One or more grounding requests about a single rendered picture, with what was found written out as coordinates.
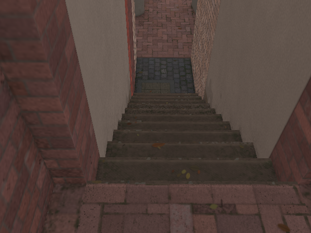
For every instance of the stairs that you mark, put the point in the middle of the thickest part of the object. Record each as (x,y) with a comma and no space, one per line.
(189,109)

